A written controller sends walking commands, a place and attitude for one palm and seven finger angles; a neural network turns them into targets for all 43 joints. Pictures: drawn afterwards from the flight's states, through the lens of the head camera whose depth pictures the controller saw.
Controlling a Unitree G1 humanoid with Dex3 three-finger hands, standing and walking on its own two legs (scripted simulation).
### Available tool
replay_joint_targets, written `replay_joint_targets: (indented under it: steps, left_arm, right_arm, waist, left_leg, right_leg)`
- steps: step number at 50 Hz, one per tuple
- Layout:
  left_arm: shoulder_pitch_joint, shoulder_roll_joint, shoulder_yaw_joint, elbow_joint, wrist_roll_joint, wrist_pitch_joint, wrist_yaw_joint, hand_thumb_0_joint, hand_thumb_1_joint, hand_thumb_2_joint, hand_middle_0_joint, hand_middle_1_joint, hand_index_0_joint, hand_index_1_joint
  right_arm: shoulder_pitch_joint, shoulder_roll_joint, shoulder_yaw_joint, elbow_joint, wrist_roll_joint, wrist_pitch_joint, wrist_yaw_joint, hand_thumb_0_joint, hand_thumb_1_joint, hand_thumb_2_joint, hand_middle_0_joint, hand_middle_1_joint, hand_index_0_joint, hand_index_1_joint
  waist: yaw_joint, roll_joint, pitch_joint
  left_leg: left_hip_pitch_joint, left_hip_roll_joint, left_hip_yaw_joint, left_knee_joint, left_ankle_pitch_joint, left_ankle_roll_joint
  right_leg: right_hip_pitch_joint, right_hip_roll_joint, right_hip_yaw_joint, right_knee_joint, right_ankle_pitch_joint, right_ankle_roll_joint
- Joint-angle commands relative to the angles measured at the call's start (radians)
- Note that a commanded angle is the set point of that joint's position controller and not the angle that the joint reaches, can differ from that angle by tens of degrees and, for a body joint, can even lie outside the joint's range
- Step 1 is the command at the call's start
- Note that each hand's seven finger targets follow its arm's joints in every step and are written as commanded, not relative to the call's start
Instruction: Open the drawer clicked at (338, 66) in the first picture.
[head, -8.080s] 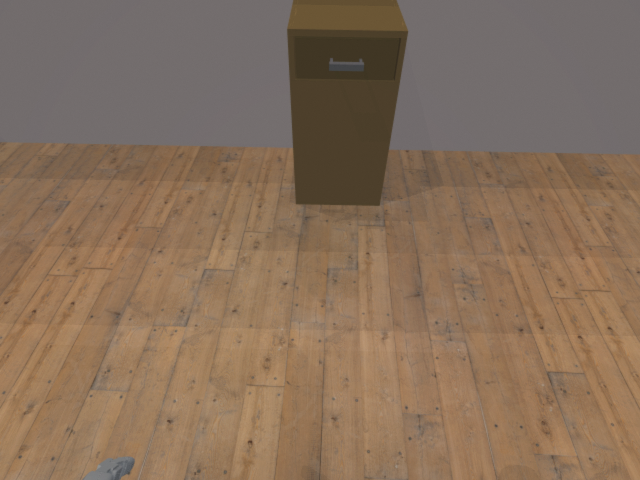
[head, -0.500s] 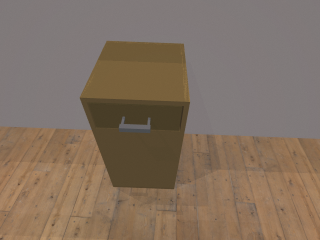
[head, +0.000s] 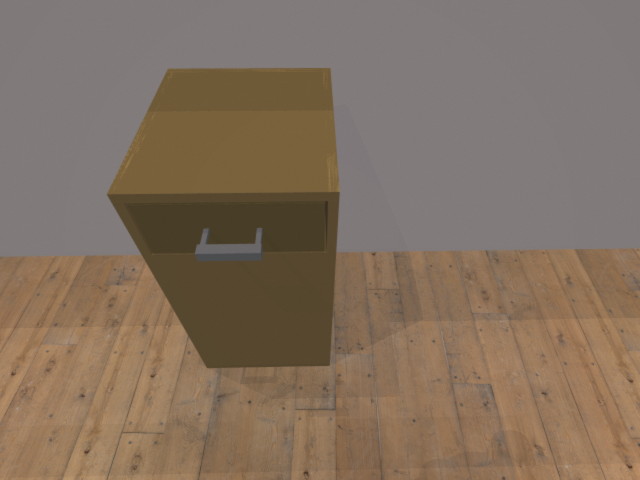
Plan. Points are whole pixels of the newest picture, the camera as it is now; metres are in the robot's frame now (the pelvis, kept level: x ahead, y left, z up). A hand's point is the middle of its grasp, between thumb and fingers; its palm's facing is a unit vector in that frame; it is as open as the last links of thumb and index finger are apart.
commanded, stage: come to a stop and stand still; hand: left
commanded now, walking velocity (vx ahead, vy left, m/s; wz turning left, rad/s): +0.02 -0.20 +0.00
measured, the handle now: (231, 243) +0.52 +0.19 -0.09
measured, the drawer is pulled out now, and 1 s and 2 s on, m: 0.00 0.00 0.00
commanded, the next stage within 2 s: none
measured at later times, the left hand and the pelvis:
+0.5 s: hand out of the picture +0.00 +0.11 -0.17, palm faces +0.11 -0.97 -0.21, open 7.4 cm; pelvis +0.01 -0.06 +0.01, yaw +2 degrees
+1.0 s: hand out of the picture +0.05 +0.23 -0.17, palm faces -0.03 -0.97 -0.26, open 7.4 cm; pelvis +0.01 +0.03 +0.00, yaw -2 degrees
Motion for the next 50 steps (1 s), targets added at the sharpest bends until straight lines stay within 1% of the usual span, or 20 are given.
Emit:
replay_joint_targets:
  steps: [1, 3, 5, 6, 7, 11, 14, 18, 23, 26, 27, 28, 29, 32, 34, 35, 36, 37, 44, 50]
  left_arm:
    - [0.07, 0.029, 0.022, -0.054, -0.003, -0.012, -0.017, 0.0, 0.9, 0.9, -0.2, -0.3, -0.2, -0.3]
    - [0.127, 0.04, 0.023, -0.031, 0.0, -0.031, -0.012, 0.0, 0.9, 0.9, -0.2, -0.3, -0.2, -0.3]
    - [0.138, 0.141, 0.025, -0.026, -0.008, -0.058, 0.008, 0.0, 0.9, 0.9, -0.2, -0.3, -0.2, -0.3]
    - [0.117, 0.127, 0.013, -0.028, -0.015, -0.066, 0.013, 0.0, 0.9, 0.9, -0.2, -0.3, -0.2, -0.3]
    - [0.076, 0.125, 0.012, -0.033, -0.013, -0.074, 0.017, 0.0, 0.9, 0.9, -0.2, -0.3, -0.2, -0.3]
    - [0.036, 0.133, 0.01, -0.039, -0.01, -0.089, 0.03, 0.0, 0.9, 0.9, -0.2, -0.3, -0.2, -0.3]
    - [0.082, 0.17, 0.02, -0.033, -0.011, -0.086, 0.038, 0.0, 0.9, 0.9, -0.2, -0.3, -0.2, -0.3]
    - [0.093, 0.177, 0.03, -0.034, -0.01, -0.079, 0.047, 0.0, 0.9, 0.9, -0.2, -0.3, -0.2, -0.3]
    - [0.053, 0.186, 0.032, -0.062, -0.002, -0.07, 0.042, 0.0, 0.9, 0.9, -0.2, -0.3, -0.2, -0.3]
    - [0.027, 0.181, 0.026, -0.069, 0.0, -0.067, 0.037, 0.0, 0.9, 0.9, -0.2, -0.3, -0.2, -0.3]
    - [0.143, 0.183, 0.011, -0.061, -0.002, -0.09, 0.074, 0.0, 0.9, 0.9, -0.2, -0.3, -0.2, -0.3]
    - [0.089, 0.257, 0.014, -0.101, -0.001, -0.099, 0.064, 0.0, 0.9, 0.9, -0.2, -0.3, -0.2, -0.3]
    - [0.073, 0.239, 0.018, -0.103, -0.003, -0.101, 0.057, 0.0, 0.9, 0.9, -0.2, -0.3, -0.2, -0.3]
    - [0.001, 0.207, 0.004, -0.118, -0.006, -0.086, 0.052, 0.0, 0.9, 0.9, -0.2, -0.3, -0.2, -0.3]
    - [0.02, 0.139, -0.011, -0.119, -0.013, -0.073, 0.049, 0.0, 0.9, 0.9, -0.2, -0.3, -0.2, -0.3]
    - [0.035, 0.13, -0.009, -0.122, -0.013, -0.073, 0.049, 0.0, 0.9, 0.9, -0.2, -0.3, -0.2, -0.3]
    - [0.022, 0.14, -0.009, -0.115, -0.009, -0.057, 0.046, 0.0, 0.9, 0.9, -0.2, -0.3, -0.2, -0.3]
    - [0.019, 0.145, -0.013, -0.116, -0.007, -0.05, 0.042, 0.0, 0.9, 0.9, -0.2, -0.3, -0.2, -0.3]
    - [0.024, 0.15, -0.022, -0.107, -0.008, -0.049, 0.026, 0.0, 0.9, 0.9, -0.2, -0.3, -0.2, -0.3]
    - [0.016, 0.146, -0.026, -0.088, -0.014, -0.052, 0.024, 0.0, 0.9, 0.9, -0.2, -0.3, -0.2, -0.3]
  right_arm:
    - [0.006, -0.194, -0.052, -0.046, -0.001, 0.001, -0.011, 0.0, -0.9, -0.9, 0.2, 0.3, 0.2, 0.3]
    - [0.011, -0.166, -0.05, -0.047, 0.006, 0.004, 0.001, 0.0, -0.9, -0.9, 0.2, 0.3, 0.2, 0.3]
    - [0.04, -0.059, -0.02, -0.064, 0.019, 0.003, 0.017, 0.0, -0.9, -0.9, 0.2, 0.3, 0.2, 0.3]
    - [0.028, -0.051, -0.015, -0.063, 0.02, 0.006, 0.026, 0.0, -0.9, -0.9, 0.2, 0.3, 0.2, 0.3]
    - [0.013, -0.037, -0.015, -0.056, 0.022, 0.009, 0.031, 0.0, -0.9, -0.9, 0.2, 0.3, 0.2, 0.3]
    - [0.012, -0.037, -0.009, -0.04, 0.035, 0.008, 0.037, 0.0, -0.9, -0.9, 0.2, 0.3, 0.2, 0.3]
    - [-0.029, -0.058, -0.015, -0.07, 0.037, 0.019, 0.038, 0.0, -0.9, -0.9, 0.2, 0.3, 0.2, 0.3]
    - [-0.063, -0.089, -0.028, -0.109, 0.035, 0.038, 0.043, 0.0, -0.9, -0.9, 0.2, 0.3, 0.2, 0.3]
    - [-0.087, -0.086, -0.034, -0.14, 0.034, 0.046, 0.056, 0.0, -0.9, -0.9, 0.2, 0.3, 0.2, 0.3]
    - [-0.056, -0.066, -0.03, -0.141, 0.035, 0.036, 0.057, 0.0, -0.9, -0.9, 0.2, 0.3, 0.2, 0.3]
    - [-0.157, -0.124, -0.034, -0.227, 0.021, 0.025, 0.052, 0.0, -0.9, -0.9, 0.2, 0.3, 0.2, 0.3]
    - [-0.145, -0.084, -0.037, -0.252, 0.03, 0.023, 0.059, 0.0, -0.9, -0.9, 0.2, 0.3, 0.2, 0.3]
    - [-0.144, -0.085, -0.035, -0.255, 0.031, 0.024, 0.058, 0.0, -0.9, -0.9, 0.2, 0.3, 0.2, 0.3]
    - [-0.024, -0.115, -0.029, -0.237, 0.036, 0.017, 0.061, 0.0, -0.9, -0.9, 0.2, 0.3, 0.2, 0.3]
    - [-0.033, -0.169, -0.029, -0.237, 0.025, 0.006, 0.056, 0.0, -0.9, -0.9, 0.2, 0.3, 0.2, 0.3]
    - [-0.04, -0.173, -0.024, -0.243, 0.021, 0.007, 0.052, 0.0, -0.9, -0.9, 0.2, 0.3, 0.2, 0.3]
    - [-0.04, -0.167, -0.017, -0.238, 0.018, 0.003, 0.055, 0.0, -0.9, -0.9, 0.2, 0.3, 0.2, 0.3]
    - [-0.053, -0.173, -0.014, -0.236, 0.018, 0.003, 0.054, 0.0, -0.9, -0.9, 0.2, 0.3, 0.2, 0.3]
    - [-0.033, -0.184, -0.005, -0.221, 0.018, -0.006, 0.049, 0.0, -0.9, -0.9, 0.2, 0.3, 0.2, 0.3]
    - [0.005, -0.18, 0.004, -0.171, 0.021, -0.019, 0.041, 0.0, -0.9, -0.9, 0.2, 0.3, 0.2, 0.3]
  waist:
    - [0.03, 0.08, 0.022]
    - [0.05, 0.015, -0.014]
    - [0.04, -0.274, -0.049]
    - [0.041, -0.169, -0.046]
    - [0.032, -0.153, -0.006]
    - [0.03, -0.024, 0.029]
    - [0.061, -0.034, -0.015]
    - [0.067, -0.075, -0.031]
    - [0.053, -0.094, 0.002]
    - [0.027, -0.114, 0.012]
    - [0.058, 0.109, -0.047]
    - [0.028, 0.095, -0.086]
    - [0.035, 0.1, -0.098]
    - [-0.018, -0.132, -0.078]
    - [0.013, -0.06, -0.01]
    - [0.024, -0.06, 0.017]
    - [0.023, 0.1, 0.034]
    - [0.027, 0.16, 0.074]
    - [0.039, 0.032, 0.067]
    - [0.037, 0.069, -0.002]
  left_leg:
    - [-0.061, 0.33, -0.222, -0.098, 0.328, 0.128]
    - [-0.13, 0.212, -0.127, 0.032, 0.154, 0.052]
    - [-0.257, 0.025, -0.003, 0.259, -0.238, -0.023]
    - [-0.201, 0.036, -0.051, 0.323, -0.272, -0.019]
    - [-0.196, 0.052, -0.081, 0.346, -0.245, -0.018]
    - [-0.202, 0.044, -0.095, 0.267, -0.156, -0.029]
    - [-0.243, 0.017, -0.092, 0.255, -0.146, -0.044]
    - [-0.289, 0.017, -0.126, 0.33, -0.139, -0.051]
    - [-0.237, 0.018, -0.127, 0.31, -0.097, -0.045]
    - [-0.097, 0.01, -0.102, 0.141, -0.014, -0.039]
    - [-0.133, -0.039, -0.087, 0.259, -0.116, -0.066]
    - [-0.197, 0.004, -0.115, 0.264, -0.108, -0.04]
    - [-0.175, 0.002, -0.1, 0.212, -0.086, -0.04]
    - [-0.031, 0.026, -0.13, -0.011, 0.034, -0.022]
    - [-0.064, 0.124, -0.215, -0.023, 0.179, 0.017]
    - [-0.096, 0.132, -0.203, -0.021, 0.181, 0.021]
    - [-0.122, 0.129, -0.236, -0.087, 0.107, 0.024]
    - [-0.18, 0.136, -0.276, -0.144, 0.016, 0.035]
    - [-0.187, 0.123, -0.294, -0.225, -0.14, 0.037]
    - [-0.068, 0.129, -0.276, -0.209, 0.068, 0.027]
  right_leg:
    - [0.023, -0.042, -0.008, -0.104, 0.081, 0.007]
    - [0.176, -0.053, 0.016, -0.309, 0.273, 0.011]
    - [0.253, -0.294, 0.314, -0.446, 0.426, -0.079]
    - [0.186, -0.323, 0.308, -0.489, 0.365, -0.127]
    - [0.123, -0.298, 0.317, -0.507, 0.305, -0.131]
    - [0.167, -0.302, 0.259, -0.453, 0.572, -0.165]
    - [0.279, -0.323, 0.251, -0.405, 0.803, -0.172]
    - [0.307, -0.35, 0.257, -0.402, 0.807, -0.187]
    - [0.176, -0.329, 0.226, -0.448, 0.522, -0.177]
    - [0.068, -0.284, 0.195, -0.443, 0.333, -0.138]
    - [0.197, -0.303, 0.357, -0.39, 0.88, -0.092]
    - [0.237, -0.317, 0.301, -0.317, 0.821, -0.134]
    - [0.213, -0.309, 0.274, -0.327, 0.713, -0.148]
    - [0.12, -0.178, 0.118, -0.277, 0.399, -0.054]
    - [0.057, -0.096, 0.059, -0.275, 0.203, -0.003]
    - [0.058, -0.091, 0.062, -0.288, 0.191, -0.007]
    - [0.058, -0.082, 0.04, -0.255, 0.095, -0.01]
    - [0.074, -0.058, 0.009, -0.232, 0.079, 0.002]
    - [0.104, -0.066, 0.03, -0.26, 0.136, 0.002]
    - [0.103, -0.076, 0.035, -0.27, 0.175, 0.004]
